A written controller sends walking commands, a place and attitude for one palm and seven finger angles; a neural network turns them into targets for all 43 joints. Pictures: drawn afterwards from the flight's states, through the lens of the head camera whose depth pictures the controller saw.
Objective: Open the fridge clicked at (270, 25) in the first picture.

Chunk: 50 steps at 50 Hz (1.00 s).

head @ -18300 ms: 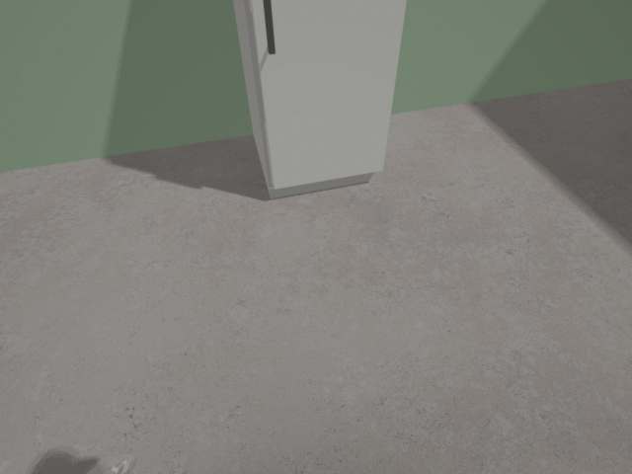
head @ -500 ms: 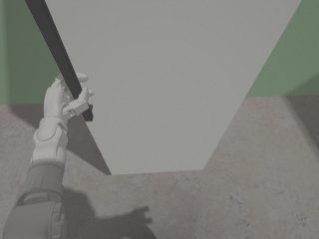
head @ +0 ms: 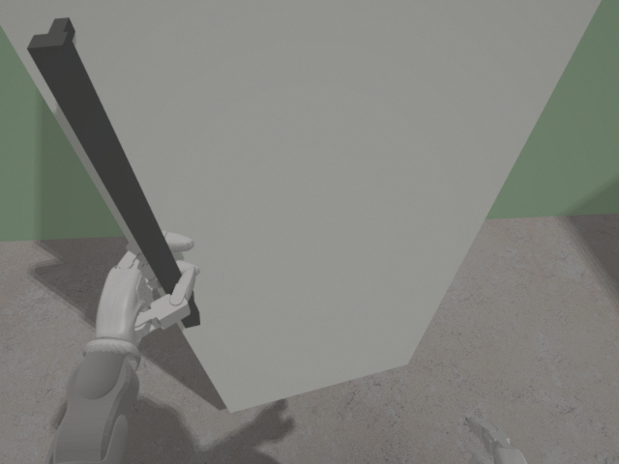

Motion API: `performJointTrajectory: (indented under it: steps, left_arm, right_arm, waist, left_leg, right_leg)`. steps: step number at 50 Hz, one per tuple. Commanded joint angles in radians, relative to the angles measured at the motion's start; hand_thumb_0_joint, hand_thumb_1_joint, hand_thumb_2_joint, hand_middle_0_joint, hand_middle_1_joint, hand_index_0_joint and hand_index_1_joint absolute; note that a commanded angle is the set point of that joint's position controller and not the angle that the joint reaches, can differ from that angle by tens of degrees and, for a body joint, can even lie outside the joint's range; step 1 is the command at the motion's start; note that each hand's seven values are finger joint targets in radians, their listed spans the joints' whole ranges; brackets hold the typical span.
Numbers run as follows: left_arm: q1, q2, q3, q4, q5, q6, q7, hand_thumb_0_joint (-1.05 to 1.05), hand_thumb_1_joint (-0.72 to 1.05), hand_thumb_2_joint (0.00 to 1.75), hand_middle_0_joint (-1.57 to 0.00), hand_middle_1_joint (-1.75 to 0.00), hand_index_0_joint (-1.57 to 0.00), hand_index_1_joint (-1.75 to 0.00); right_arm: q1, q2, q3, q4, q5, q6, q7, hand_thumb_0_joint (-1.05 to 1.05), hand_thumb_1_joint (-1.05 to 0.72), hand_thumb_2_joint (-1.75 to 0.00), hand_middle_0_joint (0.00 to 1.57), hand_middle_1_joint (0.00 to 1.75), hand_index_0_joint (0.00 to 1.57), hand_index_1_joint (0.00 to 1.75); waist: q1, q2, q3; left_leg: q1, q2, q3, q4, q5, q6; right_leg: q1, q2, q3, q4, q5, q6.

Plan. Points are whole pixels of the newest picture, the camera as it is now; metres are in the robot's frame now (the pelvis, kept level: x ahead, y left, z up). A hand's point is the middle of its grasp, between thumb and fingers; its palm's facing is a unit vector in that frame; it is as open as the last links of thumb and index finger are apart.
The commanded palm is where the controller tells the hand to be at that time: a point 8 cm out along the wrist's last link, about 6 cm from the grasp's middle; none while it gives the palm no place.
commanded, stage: walk backward, drawing the door open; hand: left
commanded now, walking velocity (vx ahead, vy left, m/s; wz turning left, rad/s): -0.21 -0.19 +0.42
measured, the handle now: (148, 220) +0.34 +0.20 +0.17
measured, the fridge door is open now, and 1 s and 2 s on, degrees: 11 42 76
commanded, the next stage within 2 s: stop walking and hold the door back in 1.92 s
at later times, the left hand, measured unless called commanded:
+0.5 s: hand (216, 388) +0.19 +0.11 +0.09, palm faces +0.26 -0.95 -0.17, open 6.2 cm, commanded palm +0.14 +0.15 +0.08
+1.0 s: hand out of the picture +0.09 -0.01 +0.09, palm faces +0.55 -0.82 -0.18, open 6.3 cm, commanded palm +0.04 +0.02 +0.08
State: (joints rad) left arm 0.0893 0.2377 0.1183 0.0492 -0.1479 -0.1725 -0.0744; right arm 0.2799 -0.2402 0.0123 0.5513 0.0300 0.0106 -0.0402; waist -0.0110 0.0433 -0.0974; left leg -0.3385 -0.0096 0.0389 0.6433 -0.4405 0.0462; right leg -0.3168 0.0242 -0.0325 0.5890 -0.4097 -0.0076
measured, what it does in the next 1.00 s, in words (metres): steps to the right, turning left: right foot, then right foot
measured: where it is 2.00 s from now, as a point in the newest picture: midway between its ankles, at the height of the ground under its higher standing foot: outside the picture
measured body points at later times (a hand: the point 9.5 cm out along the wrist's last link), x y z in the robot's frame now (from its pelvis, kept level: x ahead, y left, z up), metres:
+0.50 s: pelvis -0.06 -0.07 +0.00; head -0.05 -0.10 +0.45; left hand +0.17 +0.16 +0.10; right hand +0.13 -0.28 -0.10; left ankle -0.09 +0.06 -0.71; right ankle +0.02 -0.09 -0.72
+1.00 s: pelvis -0.08 -0.25 +0.00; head -0.03 -0.26 +0.45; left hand +0.06 +0.04 +0.10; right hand +0.17 -0.36 -0.12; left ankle -0.11 -0.05 -0.71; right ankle -0.06 -0.37 -0.72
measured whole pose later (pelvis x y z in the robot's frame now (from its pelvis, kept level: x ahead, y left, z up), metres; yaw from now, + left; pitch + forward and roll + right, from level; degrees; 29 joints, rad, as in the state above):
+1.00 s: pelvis -0.08 -0.25 +0.00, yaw +36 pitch +0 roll -2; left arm 0.15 0.14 -0.05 -0.11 -0.03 -0.08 0.04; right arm 0.19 -0.18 -0.04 0.71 0.00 -0.10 -0.07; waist -0.05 0.11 0.06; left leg -0.51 0.08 -0.17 0.74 -0.32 -0.05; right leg -0.20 0.02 -0.11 0.59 -0.39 -0.02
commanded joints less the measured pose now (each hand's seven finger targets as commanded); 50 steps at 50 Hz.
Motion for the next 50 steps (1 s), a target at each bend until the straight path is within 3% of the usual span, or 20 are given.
performJointTrajectory:
  steps: [1, 3, 4, 9, 14, 17, 22, 25, 28, 29, 30, 31, 32, 35, 38, 43, 47, 48, 49, 50]
  left_arm:
    - [-0.151, 0.103, 0.013, -0.216, 0.080, 0.001, 0.109, 0.00, 0.90, 0.90, -0.45, -1.40, -0.45, -1.40]
    - [-0.141, 0.064, -0.027, -0.271, 0.090, 0.010, 0.118, 0.00, 0.90, 0.90, -0.45, -1.40, -0.45, -1.40]
    - [-0.139, 0.050, -0.039, -0.273, 0.103, 0.025, 0.126, 0.00, 0.90, 0.90, -0.45, -1.40, -0.45, -1.40]
    - [-0.097, 0.021, -0.069, -0.268, 0.111, 0.065, 0.144, 0.00, 0.90, 0.90, -0.45, -1.40, -0.45, -1.40]
    - [-0.060, 0.019, -0.088, -0.269, 0.112, 0.070, 0.142, 0.00, 0.90, 0.90, -0.45, -1.40, -0.45, -1.40]
    - [-0.024, 0.028, -0.060, -0.258, 0.116, 0.063, 0.139, 0.00, 0.90, 0.90, -0.45, -1.40, -0.45, -1.40]
    - [-0.034, 0.028, -0.053, -0.293, 0.111, 0.056, 0.141, 0.00, 0.90, 0.90, -0.45, -1.40, -0.45, -1.40]
    - [-0.084, 0.017, -0.083, -0.310, 0.126, 0.065, 0.143, 0.00, 0.90, 0.90, -0.45, -1.40, -0.45, -1.40]
    - [-0.131, -0.011, -0.125, -0.341, 0.130, 0.067, 0.139, 0.00, 0.90, 0.90, -0.45, -1.40, -0.45, -1.40]
    - [-0.153, -0.014, -0.147, -0.366, 0.125, 0.062, 0.136, 0.00, 0.90, 0.90, -0.45, -1.40, -0.45, -1.40]
    - [-0.168, -0.016, -0.168, -0.395, 0.120, 0.055, 0.130, 0.00, 0.90, 0.90, -0.45, -1.40, -0.45, -1.40]
    - [-0.147, -0.024, -0.180, -0.419, 0.150, 0.034, 0.129, 0.00, 0.90, 0.90, -0.45, -1.40, -0.45, -1.40]
    - [-0.147, 0.006, -0.165, -0.400, 0.186, 0.023, 0.130, 0.00, 0.90, 0.90, -0.45, -1.40, -0.45, -1.40]
    - [-0.169, 0.021, -0.147, -0.469, 0.189, 0.051, 0.120, 0.00, 0.90, 0.90, -0.45, -1.40, -0.45, -1.40]
    - [-0.086, -0.102, -0.225, -0.356, 0.171, 0.052, 0.117, 0.00, 0.90, 0.90, -0.45, -1.40, -0.45, -1.40]
    - [-0.095, -0.063, -0.196, -0.407, 0.165, 0.009, 0.116, 0.00, 0.90, 0.90, -0.45, -1.40, -0.45, -1.40]
    - [-0.097, 0.042, -0.097, -0.486, 0.143, -0.005, 0.122, 0.00, 0.90, 0.90, -0.45, -1.40, -0.45, -1.40]
    - [-0.059, 0.029, -0.081, -0.418, 0.134, 0.007, 0.119, 0.00, 0.90, 0.90, -0.45, -1.40, -0.45, -1.40]
    - [-0.091, 0.036, -0.072, -0.415, 0.143, 0.011, 0.117, 0.00, 0.90, 0.90, -0.45, -1.40, -0.45, -1.40]
    - [-0.106, 0.011, -0.098, -0.378, 0.146, 0.019, 0.114, 0.00, 0.90, 0.90, -0.45, -1.40, -0.45, -1.40]
  right_arm:
    - [-0.047, -0.117, -0.039, -0.133, -0.012, -0.016, -0.042, 0.00, -0.90, -0.90, 0.20, 0.30, 0.20, 0.30]
    - [-0.069, -0.105, -0.040, -0.125, -0.038, -0.007, -0.025, 0.00, -0.90, -0.90, 0.20, 0.30, 0.20, 0.30]
    - [-0.085, -0.096, -0.037, -0.125, -0.053, -0.002, -0.021, 0.00, -0.90, -0.90, 0.20, 0.30, 0.20, 0.30]
    - [-0.134, -0.073, -0.022, -0.144, -0.054, 0.007, -0.026, 0.00, -0.90, -0.90, 0.20, 0.30, 0.20, 0.30]
    - [-0.188, -0.071, -0.011, -0.148, -0.059, -0.011, -0.046, 0.00, -0.90, -0.90, 0.20, 0.30, 0.20, 0.30]
    - [-0.163, -0.067, -0.038, -0.121, -0.044, -0.024, -0.042, 0.00, -0.90, -0.90, 0.20, 0.30, 0.20, 0.30]
    - [-0.171, -0.043, -0.044, -0.106, -0.021, -0.047, -0.054, 0.00, -0.90, -0.90, 0.20, 0.30, 0.20, 0.30]
    - [-0.187, -0.044, -0.046, -0.097, -0.024, -0.056, -0.062, 0.00, -0.90, -0.90, 0.20, 0.30, 0.20, 0.30]
    - [-0.143, -0.030, -0.026, -0.083, -0.037, -0.076, -0.076, 0.00, -0.90, -0.90, 0.20, 0.30, 0.20, 0.30]
    - [-0.107, -0.036, -0.028, -0.066, -0.037, -0.092, -0.081, 0.00, -0.90, -0.90, 0.20, 0.30, 0.20, 0.30]
    - [-0.106, -0.082, -0.040, -0.071, -0.045, -0.104, -0.088, 0.00, -0.90, -0.90, 0.20, 0.30, 0.20, 0.30]
    - [-0.139, -0.089, -0.037, -0.111, -0.071, -0.103, -0.069, 0.00, -0.90, -0.90, 0.20, 0.30, 0.20, 0.30]
    - [-0.189, -0.083, -0.037, -0.098, -0.077, -0.085, -0.063, 0.00, -0.90, -0.90, 0.20, 0.30, 0.20, 0.30]
    - [-0.225, -0.084, -0.059, -0.086, -0.070, -0.059, -0.050, 0.00, -0.90, -0.90, 0.20, 0.30, 0.20, 0.30]
    - [-0.150, -0.092, -0.076, -0.037, -0.060, -0.102, -0.041, 0.00, -0.90, -0.90, 0.20, 0.30, 0.20, 0.30]
    - [-0.151, -0.066, -0.079, -0.009, -0.045, -0.151, -0.028, 0.00, -0.90, -0.90, 0.20, 0.30, 0.20, 0.30]
    - [-0.159, 0.025, -0.063, 0.007, -0.020, -0.152, -0.022, 0.00, -0.90, -0.90, 0.20, 0.30, 0.20, 0.30]
    - [-0.180, 0.007, -0.088, 0.007, -0.012, -0.168, -0.044, 0.00, -0.90, -0.90, 0.20, 0.30, 0.20, 0.30]
    - [-0.231, -0.012, -0.086, -0.008, -0.020, -0.179, -0.067, 0.00, -0.90, -0.90, 0.20, 0.30, 0.20, 0.30]
    - [-0.256, -0.014, -0.078, -0.006, -0.022, -0.190, -0.076, 0.00, -0.90, -0.90, 0.20, 0.30, 0.20, 0.30]
  waist:
    - [-0.044, 0.075, -0.201]
    - [-0.054, 0.168, -0.185]
    - [-0.047, 0.163, -0.154]
    - [-0.028, 0.002, -0.105]
    - [-0.015, 0.057, -0.045]
    - [-0.023, -0.105, -0.093]
    - [-0.008, -0.182, -0.128]
    - [-0.008, -0.131, -0.116]
    - [-0.047, -0.080, -0.070]
    - [-0.080, -0.009, -0.044]
    - [-0.104, 0.210, 0.007]
    - [-0.047, 0.310, -0.004]
    - [-0.018, 0.165, 0.067]
    - [-0.005, 0.042, 0.110]
    - [-0.002, 0.065, 0.017]
    - [-0.029, 0.254, -0.099]
    - [-0.037, -0.042, -0.178]
    - [-0.002, -0.344, -0.170]
    - [0.034, -0.409, -0.100]
    - [0.038, -0.358, -0.045]
  left_leg:
    - [0.372, 0.095, -0.116, -0.034, 1.288, 0.009]
    - [0.573, 0.177, -0.230, -0.095, 1.570, 0.002]
    - [0.560, 0.203, -0.251, -0.111, 1.553, 0.005]
    - [0.408, 0.194, -0.236, -0.170, 1.143, 0.014]
    - [0.096, 0.153, -0.215, -0.241, 0.794, -0.021]
    - [0.049, 0.098, -0.164, -0.139, 0.570, -0.029]
    - [-0.106, -0.005, -0.053, 0.145, 0.001, -0.033]
    - [-0.099, 0.033, -0.018, 0.325, -0.060, -0.036]
    - [0.065, 0.055, 0.031, 0.075, 0.017, -0.038]
    - [0.199, 0.068, -0.012, -0.108, 0.093, -0.024]
    - [0.242, 0.258, -0.360, -0.416, 0.057, 0.051]
    - [0.062, 0.519, -0.853, -0.557, -0.129, 0.164]
    - [-0.085, 0.571, -0.885, -0.579, -0.227, 0.202]
    - [-0.126, 0.394, -0.564, -0.439, -0.132, 0.128]
    - [0.020, 0.260, -0.353, -0.374, 0.062, 0.037]
    - [0.113, 0.125, -0.310, -0.328, 0.129, -0.021]
    - [-0.005, -0.023, -0.009, 0.083, 0.179, -0.089]
    - [-0.064, -0.030, 0.023, 0.307, 0.021, -0.092]
    - [-0.169, -0.007, -0.002, 0.507, -0.104, -0.079]
    - [-0.233, 0.011, -0.021, 0.639, -0.157, -0.073]
  right_leg:
    - [0.020, -0.041, -0.022, 0.100, 0.754, 0.034]
    - [-0.192, 0.010, -0.027, 0.158, 0.155, 0.034]
    - [-0.200, 0.004, -0.013, 0.147, 0.035, 0.027]
    - [-0.049, -0.021, -0.003, -0.045, 0.199, 0.016]
    - [0.159, -0.060, 0.016, -0.093, 0.514, 0.006]
    - [0.213, -0.110, 0.046, -0.130, 0.634, -0.033]
    - [0.209, -0.257, 0.106, -0.269, 0.324, -0.080]
    - [0.101, -0.299, 0.061, -0.306, 0.143, -0.109]
    - [-0.045, -0.224, -0.102, -0.252, 0.094, -0.069]
    - [-0.172, -0.156, -0.133, -0.122, 0.040, 0.016]
    - [-0.324, -0.042, -0.133, 0.213, -0.007, 0.110]
    - [-0.317, -0.036, 0.066, 0.568, -0.044, 0.150]
    - [-0.258, -0.069, 0.184, 0.720, 0.061, 0.080]
    - [-0.228, -0.058, 0.141, 0.616, 0.081, 0.064]
    - [-0.082, -0.005, 0.052, 0.251, 0.027, 0.064]
    - [0.112, 0.060, -0.067, -0.181, 0.014, 0.069]
    - [0.208, -0.143, -0.054, -0.156, 0.453, -0.039]
    - [0.175, -0.235, -0.016, -0.203, 0.470, -0.104]
    - [0.151, -0.293, 0.043, -0.190, 0.576, -0.160]
    - [0.116, -0.334, 0.069, -0.169, 0.639, -0.198]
